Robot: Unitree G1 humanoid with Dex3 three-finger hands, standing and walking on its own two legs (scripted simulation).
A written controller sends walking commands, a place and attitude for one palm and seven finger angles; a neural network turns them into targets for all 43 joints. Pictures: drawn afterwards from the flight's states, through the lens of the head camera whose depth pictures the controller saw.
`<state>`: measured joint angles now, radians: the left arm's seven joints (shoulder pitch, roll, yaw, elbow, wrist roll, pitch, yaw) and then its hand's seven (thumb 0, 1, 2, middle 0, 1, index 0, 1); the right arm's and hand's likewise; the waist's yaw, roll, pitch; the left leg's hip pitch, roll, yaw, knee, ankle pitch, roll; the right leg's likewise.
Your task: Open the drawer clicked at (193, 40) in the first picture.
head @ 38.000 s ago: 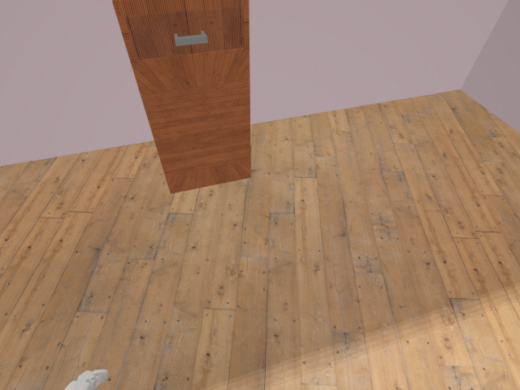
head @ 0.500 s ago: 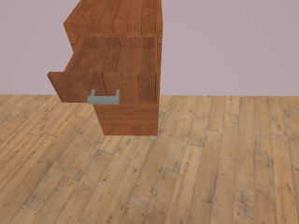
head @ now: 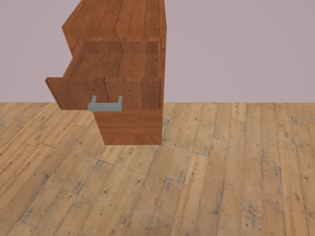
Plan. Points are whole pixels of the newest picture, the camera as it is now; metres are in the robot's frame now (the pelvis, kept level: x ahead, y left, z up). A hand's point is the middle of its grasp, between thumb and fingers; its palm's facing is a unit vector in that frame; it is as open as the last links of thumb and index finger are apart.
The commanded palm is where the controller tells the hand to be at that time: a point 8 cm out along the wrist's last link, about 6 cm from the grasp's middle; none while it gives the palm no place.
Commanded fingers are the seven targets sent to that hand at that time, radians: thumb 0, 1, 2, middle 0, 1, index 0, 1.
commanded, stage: look to check the result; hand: left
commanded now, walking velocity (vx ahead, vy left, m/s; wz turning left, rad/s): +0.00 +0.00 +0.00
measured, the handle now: (106, 102) +0.52 +0.21 +0.01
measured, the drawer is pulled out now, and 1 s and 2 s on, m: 0.30 0.30 0.30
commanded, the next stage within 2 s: stand and wait in 0.52 s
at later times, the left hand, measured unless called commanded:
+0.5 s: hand out of the picture +0.00 +0.15 -0.17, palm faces +0.05 -0.98 -0.18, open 7.4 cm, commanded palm none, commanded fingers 0.00 0.90 0.90 -0.20 -0.30 -0.20 -0.30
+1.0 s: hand out of the picture +0.03 +0.15 -0.17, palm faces +0.06 -0.98 -0.19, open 7.4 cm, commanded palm none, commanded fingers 0.00 0.90 0.90 -0.20 -0.30 -0.20 -0.30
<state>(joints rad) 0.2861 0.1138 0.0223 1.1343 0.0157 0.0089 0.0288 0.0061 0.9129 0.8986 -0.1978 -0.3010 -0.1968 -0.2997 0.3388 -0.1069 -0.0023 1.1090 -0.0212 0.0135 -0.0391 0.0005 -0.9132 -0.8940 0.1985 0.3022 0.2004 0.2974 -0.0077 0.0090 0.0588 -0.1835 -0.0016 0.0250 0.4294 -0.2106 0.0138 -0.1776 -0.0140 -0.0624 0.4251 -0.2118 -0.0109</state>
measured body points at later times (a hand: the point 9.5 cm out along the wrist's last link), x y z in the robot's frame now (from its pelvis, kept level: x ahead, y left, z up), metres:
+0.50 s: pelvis +0.02 -0.01 +0.00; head +0.04 -0.01 +0.45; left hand +0.00 +0.20 -0.16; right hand +0.00 -0.21 -0.17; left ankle +0.02 +0.11 -0.74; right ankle +0.01 -0.11 -0.74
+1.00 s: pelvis +0.03 -0.02 +0.00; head +0.06 -0.02 +0.45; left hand +0.02 +0.20 -0.16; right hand +0.02 -0.23 -0.16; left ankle +0.02 +0.11 -0.74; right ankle +0.01 -0.11 -0.74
